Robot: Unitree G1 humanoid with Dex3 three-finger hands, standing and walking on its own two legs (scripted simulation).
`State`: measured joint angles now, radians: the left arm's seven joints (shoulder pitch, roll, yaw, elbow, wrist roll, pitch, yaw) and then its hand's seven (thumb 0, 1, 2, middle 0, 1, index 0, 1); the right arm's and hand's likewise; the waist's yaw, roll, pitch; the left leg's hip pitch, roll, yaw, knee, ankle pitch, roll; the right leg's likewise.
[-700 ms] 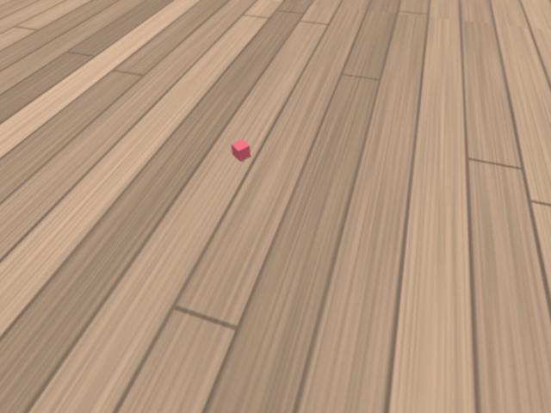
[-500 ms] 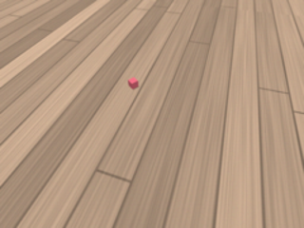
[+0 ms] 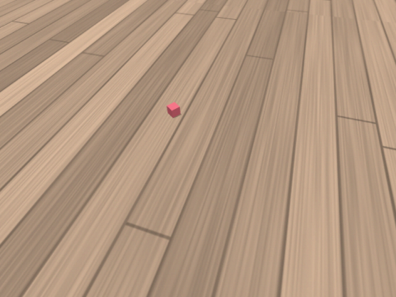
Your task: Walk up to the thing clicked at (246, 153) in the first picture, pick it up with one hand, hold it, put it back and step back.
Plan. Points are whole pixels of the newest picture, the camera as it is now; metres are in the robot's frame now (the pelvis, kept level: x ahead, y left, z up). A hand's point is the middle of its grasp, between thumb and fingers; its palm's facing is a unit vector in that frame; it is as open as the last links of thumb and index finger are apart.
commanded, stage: stand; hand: left
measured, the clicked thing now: (173, 109) +1.49 +0.20 -0.75
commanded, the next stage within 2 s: walk up in 0.42 s
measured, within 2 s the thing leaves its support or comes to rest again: neither
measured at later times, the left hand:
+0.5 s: hand out of the picture +0.08 +0.26 -0.15, palm faces -0.02 -0.94 -0.33, open 7.4 cm
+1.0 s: hand (100, 285) +0.18 +0.25 -0.15, palm faces +0.00 -0.92 -0.40, open 7.4 cm
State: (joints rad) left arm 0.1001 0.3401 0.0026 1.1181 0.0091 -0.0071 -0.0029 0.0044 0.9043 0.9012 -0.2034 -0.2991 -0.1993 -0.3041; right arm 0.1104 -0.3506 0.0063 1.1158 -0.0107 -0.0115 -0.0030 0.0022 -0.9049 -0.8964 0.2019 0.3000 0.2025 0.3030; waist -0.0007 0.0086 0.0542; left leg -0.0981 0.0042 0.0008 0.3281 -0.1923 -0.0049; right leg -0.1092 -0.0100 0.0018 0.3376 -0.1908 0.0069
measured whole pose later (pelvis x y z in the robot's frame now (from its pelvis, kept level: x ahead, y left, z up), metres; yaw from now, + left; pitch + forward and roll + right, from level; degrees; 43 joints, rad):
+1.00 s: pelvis +0.16 -0.04 -0.02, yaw +0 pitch -3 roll -2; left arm 0.33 0.41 0.06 0.92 0.02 -0.07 -0.05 0.01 0.90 0.90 -0.21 -0.30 -0.20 -0.30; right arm 0.18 -0.41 -0.06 0.93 -0.02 -0.02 0.10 0.01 -0.91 -0.90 0.20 0.30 0.20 0.30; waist 0.04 0.05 0.10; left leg -0.50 0.05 0.00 0.64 -0.14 0.03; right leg 0.10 0.02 -0.11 0.33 -0.37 -0.02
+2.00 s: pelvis +0.61 -0.05 -0.03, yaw +1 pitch -2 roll +0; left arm 0.38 0.43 0.04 0.88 0.00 -0.06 -0.03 0.01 0.90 0.90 -0.21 -0.30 -0.20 -0.30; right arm 0.19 -0.41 -0.07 0.83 -0.03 -0.07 0.08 0.00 -0.91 -0.90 0.20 0.30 0.20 0.30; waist 0.04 -0.01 0.09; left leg -0.41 0.02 0.07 0.65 -0.19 0.04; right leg -0.16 -0.07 -0.05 0.86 -0.50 -0.03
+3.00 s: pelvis +0.93 -0.02 -0.02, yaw -1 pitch -3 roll +0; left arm 0.31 0.44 0.04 0.90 0.00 -0.05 -0.04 0.01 0.91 0.90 -0.20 -0.30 -0.20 -0.30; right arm 0.32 -0.40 -0.04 0.84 -0.01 -0.08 0.05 0.00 -0.90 -0.90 0.20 0.30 0.20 0.30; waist -0.01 -0.05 0.08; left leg -0.25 0.02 0.09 0.55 -0.25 0.03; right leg -0.47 -0.07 0.00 0.98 -0.36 -0.03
